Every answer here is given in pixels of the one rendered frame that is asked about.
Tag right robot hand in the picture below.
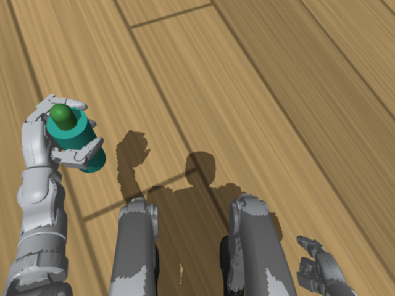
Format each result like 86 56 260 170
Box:
296 236 347 296

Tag bottle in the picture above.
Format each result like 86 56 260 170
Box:
46 104 106 173

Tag right robot foot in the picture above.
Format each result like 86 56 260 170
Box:
220 235 244 296

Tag left robot arm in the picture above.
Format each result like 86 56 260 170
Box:
2 166 73 296

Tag left robot hand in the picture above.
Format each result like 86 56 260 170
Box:
22 94 104 170

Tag right robot arm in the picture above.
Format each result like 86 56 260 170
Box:
325 283 357 296

